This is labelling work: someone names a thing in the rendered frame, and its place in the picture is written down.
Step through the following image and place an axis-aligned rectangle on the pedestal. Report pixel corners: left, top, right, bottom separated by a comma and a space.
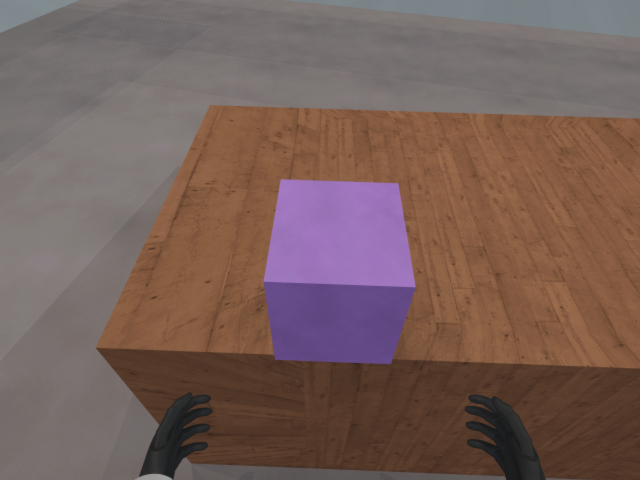
96, 105, 640, 480

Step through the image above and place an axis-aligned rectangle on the robot left hand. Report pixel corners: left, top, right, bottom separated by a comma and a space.
139, 392, 212, 480

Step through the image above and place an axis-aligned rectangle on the robot right hand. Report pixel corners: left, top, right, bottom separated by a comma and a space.
465, 395, 546, 480

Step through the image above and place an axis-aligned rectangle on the carton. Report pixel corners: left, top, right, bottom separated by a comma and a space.
264, 179, 416, 364

